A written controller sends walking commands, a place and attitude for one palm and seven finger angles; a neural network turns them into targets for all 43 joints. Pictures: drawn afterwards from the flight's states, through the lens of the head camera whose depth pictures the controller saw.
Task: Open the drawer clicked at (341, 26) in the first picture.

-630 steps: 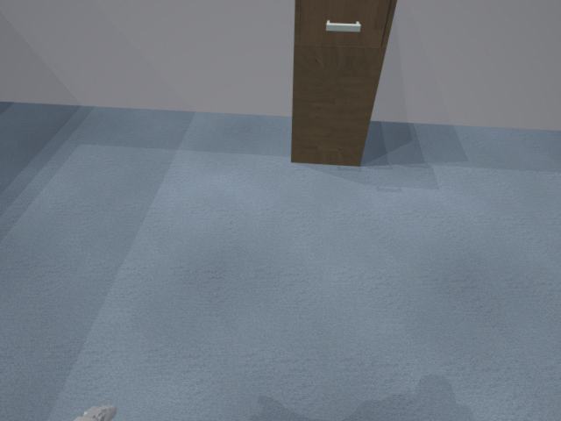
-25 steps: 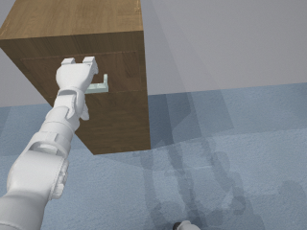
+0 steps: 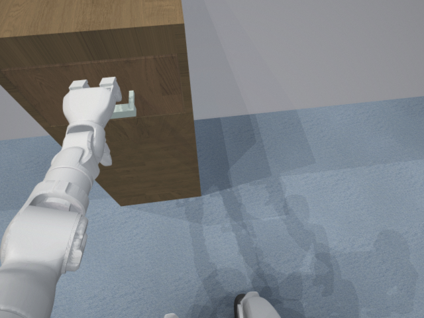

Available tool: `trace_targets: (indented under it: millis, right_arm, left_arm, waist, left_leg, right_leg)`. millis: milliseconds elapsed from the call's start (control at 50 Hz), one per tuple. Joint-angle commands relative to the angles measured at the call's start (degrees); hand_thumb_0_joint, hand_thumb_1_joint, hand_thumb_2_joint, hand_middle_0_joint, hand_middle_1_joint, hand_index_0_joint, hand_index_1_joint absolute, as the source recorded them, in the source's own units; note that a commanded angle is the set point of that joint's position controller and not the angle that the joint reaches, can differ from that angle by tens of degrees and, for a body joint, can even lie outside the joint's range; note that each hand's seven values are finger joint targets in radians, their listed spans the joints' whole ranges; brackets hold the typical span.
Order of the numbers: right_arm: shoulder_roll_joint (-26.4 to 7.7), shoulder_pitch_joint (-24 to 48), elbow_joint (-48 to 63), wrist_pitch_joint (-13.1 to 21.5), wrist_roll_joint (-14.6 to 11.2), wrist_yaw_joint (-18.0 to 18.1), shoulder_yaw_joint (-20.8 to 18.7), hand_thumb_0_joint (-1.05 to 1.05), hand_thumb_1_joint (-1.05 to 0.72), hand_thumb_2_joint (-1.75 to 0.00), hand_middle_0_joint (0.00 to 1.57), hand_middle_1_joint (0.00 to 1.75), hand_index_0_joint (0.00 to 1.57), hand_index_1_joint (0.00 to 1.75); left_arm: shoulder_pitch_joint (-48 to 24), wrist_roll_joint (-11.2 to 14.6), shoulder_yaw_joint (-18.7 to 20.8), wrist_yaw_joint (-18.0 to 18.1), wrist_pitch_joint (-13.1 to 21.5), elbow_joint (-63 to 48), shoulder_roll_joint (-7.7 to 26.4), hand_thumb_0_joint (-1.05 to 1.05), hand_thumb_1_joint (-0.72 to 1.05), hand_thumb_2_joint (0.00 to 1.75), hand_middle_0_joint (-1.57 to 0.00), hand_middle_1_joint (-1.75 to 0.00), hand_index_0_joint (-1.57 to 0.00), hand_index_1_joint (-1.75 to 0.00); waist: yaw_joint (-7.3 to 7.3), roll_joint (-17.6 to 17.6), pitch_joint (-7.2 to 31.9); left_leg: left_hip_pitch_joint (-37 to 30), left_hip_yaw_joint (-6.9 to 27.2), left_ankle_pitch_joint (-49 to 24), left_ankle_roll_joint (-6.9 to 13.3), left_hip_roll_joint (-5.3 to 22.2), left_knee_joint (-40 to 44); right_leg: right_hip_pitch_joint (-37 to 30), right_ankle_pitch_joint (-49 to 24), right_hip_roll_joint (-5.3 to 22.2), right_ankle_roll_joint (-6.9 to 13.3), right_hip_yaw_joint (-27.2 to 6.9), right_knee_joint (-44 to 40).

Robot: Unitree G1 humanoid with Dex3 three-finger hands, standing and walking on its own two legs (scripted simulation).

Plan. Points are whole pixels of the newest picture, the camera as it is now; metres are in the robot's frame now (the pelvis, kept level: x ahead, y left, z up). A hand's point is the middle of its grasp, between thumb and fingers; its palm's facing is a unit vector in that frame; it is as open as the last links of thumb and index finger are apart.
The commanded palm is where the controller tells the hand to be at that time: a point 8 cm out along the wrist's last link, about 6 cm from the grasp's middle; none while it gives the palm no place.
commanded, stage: lower the fingers behind the handle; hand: left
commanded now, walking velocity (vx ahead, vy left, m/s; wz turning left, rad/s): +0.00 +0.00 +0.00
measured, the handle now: (105, 105) +0.57 +0.20 +0.00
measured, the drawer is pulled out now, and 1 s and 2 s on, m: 0.00 0.00 0.00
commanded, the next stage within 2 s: close the thumb around the handle in 1.14 s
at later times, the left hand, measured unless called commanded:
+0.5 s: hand (105, 131) +0.50 +0.19 -0.01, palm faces -0.06 -0.01 -1.00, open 13.9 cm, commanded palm +0.49 +0.20 +0.04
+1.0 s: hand (108, 133) +0.50 +0.19 -0.02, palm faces -0.06 +0.00 -1.00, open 13.9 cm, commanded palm +0.49 +0.19 +0.03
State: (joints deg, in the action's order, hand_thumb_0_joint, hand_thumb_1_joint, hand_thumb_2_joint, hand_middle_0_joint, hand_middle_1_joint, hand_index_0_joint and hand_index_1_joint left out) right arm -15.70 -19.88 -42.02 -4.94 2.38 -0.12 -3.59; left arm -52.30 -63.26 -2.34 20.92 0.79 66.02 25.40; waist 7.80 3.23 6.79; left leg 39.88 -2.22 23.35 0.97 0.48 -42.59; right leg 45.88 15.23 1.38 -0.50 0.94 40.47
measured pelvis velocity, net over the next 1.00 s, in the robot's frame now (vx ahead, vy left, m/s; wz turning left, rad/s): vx -0.01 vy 0.00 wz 0.01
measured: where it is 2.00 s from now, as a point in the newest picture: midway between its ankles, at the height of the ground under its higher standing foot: outside the picture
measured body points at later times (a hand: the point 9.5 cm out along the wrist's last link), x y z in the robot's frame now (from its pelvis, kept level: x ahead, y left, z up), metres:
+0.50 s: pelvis -0.01 +0.01 -0.02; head +0.12 +0.00 +0.41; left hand +0.50 +0.19 +0.05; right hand -0.02 -0.27 -0.15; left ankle -0.04 +0.11 -0.71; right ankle +0.03 -0.13 -0.71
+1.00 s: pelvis -0.01 +0.00 -0.03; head +0.12 -0.01 +0.40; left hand +0.50 +0.19 +0.04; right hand -0.02 -0.27 -0.16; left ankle -0.04 +0.11 -0.71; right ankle +0.03 -0.13 -0.71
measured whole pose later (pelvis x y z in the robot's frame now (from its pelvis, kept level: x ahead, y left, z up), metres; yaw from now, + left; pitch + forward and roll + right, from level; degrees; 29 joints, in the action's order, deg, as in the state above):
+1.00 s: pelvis -0.01 +0.00 -0.03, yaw +0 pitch +25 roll -1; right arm -15.2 -19.7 -41.9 -3.7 2.9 -1.0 -2.6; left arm -55.6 -63.4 -3.1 22.9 -0.8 68.8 25.8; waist 9.0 3.8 8.5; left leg 51.8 -1.5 27.4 1.4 0.5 -54.1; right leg 57.0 18.4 1.6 -0.8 1.4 50.3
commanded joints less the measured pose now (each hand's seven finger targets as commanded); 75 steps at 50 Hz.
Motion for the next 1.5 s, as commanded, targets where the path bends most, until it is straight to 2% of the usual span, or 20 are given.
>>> trace_targets:
  millis: [0, 80, 120, 140, 200, 240, 480, 560, 600, 620, 640, 680, 800, 860, 1180, 1220, 1280, 1380, 1420, 1480]
  right_arm:
    - [-8.9, -8.6, 2.1, 0.9, 0.3, 0.6, -2.9, 0.00, -0.90, -0.90, 0.20, 0.30, 0.20, 0.30]
    - [-9.2, -8.5, 2.1, 1.0, 0.3, 0.6, -2.8, 0.00, -0.90, -0.90, 0.20, 0.30, 0.20, 0.30]
    - [-9.2, -8.8, 1.7, 1.1, 0.2, 0.6, -2.5, 0.00, -0.90, -0.90, 0.20, 0.30, 0.20, 0.30]
    - [-9.4, -8.9, 1.6, 1.2, 0.1, 0.6, -2.4, 0.00, -0.90, -0.90, 0.20, 0.30, 0.20, 0.30]
    - [-9.3, -9.5, 2.0, 1.4, 0.4, 0.4, -2.6, 0.00, -0.90, -0.90, 0.20, 0.30, 0.20, 0.30]
    - [-9.2, -9.7, 2.0, 1.6, 0.5, 0.2, -2.8, 0.00, -0.90, -0.90, 0.20, 0.30, 0.20, 0.30]
    - [-9.3, -9.7, 1.6, 1.6, 1.1, -0.3, -2.6, 0.00, -0.90, -0.90, 0.20, 0.30, 0.20, 0.30]
    - [-9.0, -10.2, 1.3, 1.8, 1.3, -0.5, -2.8, 0.00, -0.90, -0.90, 0.20, 0.30, 0.20, 0.30]
    - [-9.2, -10.3, 1.1, 1.6, 1.3, -0.6, -2.7, 0.00, -0.90, -0.90, 0.20, 0.30, 0.20, 0.30]
    - [-9.2, -10.1, 1.0, 1.7, 1.4, -0.6, -2.7, 0.00, -0.90, -0.90, 0.20, 0.30, 0.20, 0.30]
    - [-9.0, -10.2, 1.0, 1.7, 1.3, -0.7, -2.7, 0.00, -0.90, -0.90, 0.20, 0.30, 0.20, 0.30]
    - [-9.3, -9.9, 0.7, 1.5, 1.4, -0.7, -2.4, 0.00, -0.90, -0.90, 0.20, 0.30, 0.20, 0.30]
    - [-9.1, -10.2, 1.3, 1.4, 1.0, -0.6, -2.3, 0.00, -0.90, -0.90, 0.20, 0.30, 0.20, 0.30]
    - [-9.0, -10.1, 1.5, 1.5, 0.8, -0.3, -2.0, 0.00, -0.90, -0.90, 0.20, 0.30, 0.20, 0.30]
    - [-9.0, -10.2, 1.8, 2.3, 0.8, -0.1, -2.2, 0.00, -0.90, -0.90, 0.20, 0.30, 0.20, 0.30]
    - [-9.2, -10.3, 1.4, 2.3, 0.6, 0.0, -2.1, 0.00, -0.90, -0.90, 0.20, 0.30, 0.20, 0.30]
    - [-9.1, -10.2, 1.5, 2.4, 0.7, 0.0, -2.3, 0.00, -0.90, -0.90, 0.20, 0.30, 0.20, 0.30]
    - [-9.0, -10.2, 1.4, 2.3, 0.7, -0.1, -2.3, 0.00, -0.90, -0.90, 0.20, 0.30, 0.20, 0.30]
    - [-9.2, -10.2, 1.2, 2.2, 0.7, -0.1, -2.0, 0.00, -0.90, -0.90, 0.20, 0.30, 0.20, 0.30]
    - [-9.2, -10.2, 1.4, 2.3, 0.7, 0.0, -2.2, 0.00, -0.90, -0.90, 0.20, 0.30, 0.20, 0.30]
  left_arm:
    - [-24.9, 0.6, 2.5, 2.1, 0.2, -9.6, 13.4, 0.00, -0.50, 0.30, -0.30, -1.20, -0.30, -1.20]
    - [-24.7, 0.6, 3.5, 2.1, 1.2, -9.9, 14.7, 0.00, -0.50, 0.30, -0.30, -1.20, -0.30, -1.20]
    - [-24.4, 0.4, 1.7, 2.3, 0.5, -6.9, 13.2, 0.00, -0.50, 0.30, -0.30, -1.20, -0.30, -1.20]
    - [-24.7, 0.3, 2.7, 2.5, 0.4, -6.8, 14.6, 0.00, -0.50, 0.30, -0.30, -1.20, -0.30, -1.20]
    - [-25.9, -0.1, 2.2, 2.7, 0.6, -8.1, 14.0, 0.00, -0.50, 0.30, -0.30, -1.20, -0.30, -1.20]
    - [-25.9, 0.1, 1.1, 2.7, 0.6, -7.6, 11.8, 0.00, -0.50, 0.30, -0.30, -1.20, -0.30, -1.20]
    - [-26.5, -0.3, 3.0, 4.2, 0.6, -8.3, 13.3, 0.00, -0.50, 0.30, -0.30, -1.20, -0.30, -1.20]
    - [-26.7, -0.6, 1.3, 5.0, 0.2, -8.3, 10.7, 0.00, -0.50, 0.30, -0.30, -1.20, -0.30, -1.20]
    - [-25.5, -0.4, 2.1, 5.0, -0.2, -7.1, 11.4, 0.00, -0.50, 0.30, -0.30, -1.20, -0.30, -1.20]
    - [-26.6, -0.5, 1.9, 5.2, -0.3, -7.9, 11.5, 0.00, -0.50, 0.30, -0.30, -1.20, -0.30, -1.20]
    - [-26.0, -0.5, 1.1, 5.2, -0.5, -7.2, 10.2, 0.00, -0.50, 0.30, -0.30, -1.20, -0.30, -1.20]
    - [-25.8, -0.1, 2.1, 5.1, -1.3, -5.1, 11.6, 0.00, -0.50, 0.30, -0.30, -1.20, -0.30, -1.20]
    - [-25.0, -0.1, 1.5, 3.8, -1.6, -6.4, 11.5, 0.00, -0.50, 0.30, -0.30, -1.20, -0.30, -1.20]
    - [-25.3, 0.1, 0.4, 3.4, -1.8, -4.8, 10.7, 0.00, -0.50, 0.30, -0.30, -1.20, -0.30, -1.20]
    - [-24.4, 0.3, 2.0, 3.3, -0.2, -7.4, 12.4, 0.00, -0.50, 0.30, -0.30, -1.20, -0.30, -1.20]
    - [-24.4, 0.1, 1.7, 3.4, -0.6, -6.2, 12.7, 0.00, -0.50, 0.30, -0.30, -1.20, -0.30, -1.20]
    - [-25.5, 0.0, 1.3, 3.6, -0.4, -7.6, 11.6, 0.00, -0.33, 0.37, -0.31, -1.22, -0.31, -1.22]
    - [-24.5, 0.5, 1.4, 3.6, -0.7, -6.8, 11.4, 0.00, -0.05, 0.49, -0.33, -1.25, -0.33, -1.25]
    - [-24.6, 0.2, 1.4, 3.5, -1.2, -5.5, 12.3, 0.00, 0.06, 0.54, -0.34, -1.26, -0.34, -1.26]
    - [-25.7, 0.1, 1.4, 3.6, -1.1, -6.7, 12.1, 0.00, 0.23, 0.61, -0.35, -1.28, -0.35, -1.28]
  waist:
    - [1.00, -1.6, 27.9]
    - [0.79, -2.0, 28.0]
    - [1.58, -1.3, 24.0]
    - [1.43, -2.2, 23.8]
    - [1.28, 1.1, 27.7]
    - [2.03, 0.1, 26.9]
    - [1.77, 2.0, 29.9]
    - [2.56, 2.5, 30.1]
    - [2.37, 1.2, 30.4]
    - [2.55, 2.5, 29.8]
    - [2.66, 1.9, 29.8]
    - [2.87, 0.0, 28.6]
    - [2.39, 1.3, 30.2]
    - [3.12, -0.2, 26.9]
    - [2.29, 0.5, 30.2]
    - [2.70, 0.1, 27.6]
    - [2.64, 1.0, 30.3]
    - [2.62, 0.2, 29.5]
    - [2.87, 0.1, 27.3]
    - [2.90, 0.5, 29.1]
  left_leg:
    - [-8.4, 1.1, -26.3, 1.0, -1.8, 1.8]
    - [-6.8, 1.2, -24.3, 1.2, -2.0, 1.1]
    - [-4.9, 1.1, -21.0, 1.1, -2.0, 1.2]
    - [-4.3, 1.3, -20.5, 1.2, -2.0, 1.1]
    - [-6.3, 1.7, -23.0, 0.8, -1.8, 0.0]
    - [-6.7, 2.1, -23.4, 0.7, -1.4, -0.7]
    - [-5.1, 2.9, -25.8, 0.3, -1.2, -4.5]
    - [-5.8, 3.5, -26.5, 0.0, -0.8, -5.4]
    - [-4.9, 3.7, -26.6, 0.0, -0.8, -5.8]
    - [-4.9, 3.6, -26.5, 0.0, -0.7, -5.8]
    - [-4.5, 3.5, -25.7, 0.1, -0.8, -6.0]
    - [-1.8, 3.0, -23.6, 0.5, -1.1, -6.1]
    - [-2.2, 3.1, -23.8, 0.5, -1.2, -6.4]
    - [0.3, 2.7, -19.7, 0.9, -1.4, -5.9]
    - [-0.3, 2.3, -20.8, 1.0, -1.6, -6.7]
    - [0.7, 2.5, -19.3, 1.0, -1.4, -6.2]
    - [-1.3, 2.6, -21.6, 0.8, -1.4, -6.4]
    - [-0.3, 2.3, -21.3, 1.0, -1.5, -6.4]
    - [0.8, 2.4, -19.6, 1.0, -1.5, -6.0]
    - [-0.6, 2.4, -21.1, 0.9, -1.5, -6.2]
  right_leg:
    - [-20.4, -20.5, -2.8, 1.9, 0.2, -0.5]
    - [-19.6, -19.1, -2.8, 2.0, 0.1, -0.1]
    - [-16.8, -16.1, -2.9, 1.9, 0.3, -0.1]
    - [-16.5, -15.5, -2.9, 2.0, 0.4, 0.1]
    - [-15.3, -15.8, -2.9, 2.2, 0.5, 1.4]
    - [-13.4, -15.2, -3.1, 2.1, 0.9, 1.7]
    - [-10.0, -15.5, -3.1, 2.3, 1.0, 5.2]
    - [-7.9, -14.8, -3.2, 2.2, 1.5, 5.9]
    - [-8.1, -15.0, -3.2, 2.1, 1.5, 6.3]
    - [-7.4, -14.8, -3.2, 2.2, 1.5, 6.4]
    - [-7.5, -14.6, -3.2, 2.2, 1.5, 6.4]
    - [-8.3, -14.6, -3.2, 2.1, 1.3, 6.6]
    - [-8.8, -15.0, -3.1, 2.2, 1.3, 7.0]
    - [-8.6, -13.0, -3.2, 2.0, 1.1, 6.3]
    - [-10.0, -14.8, -3.1, 2.1, 0.6, 6.6]
    - [-8.9, -13.4, -3.0, 2.0, 0.9, 6.5]
    - [-9.1, -14.5, -3.1, 2.1, 0.9, 6.7]
    - [-9.9, -15.2, -3.1, 2.0, 0.7, 6.5]
    - [-9.1, -13.8, -3.1, 2.0, 0.9, 6.4]
    - [-9.4, -14.7, -3.1, 2.0, 0.9, 6.5]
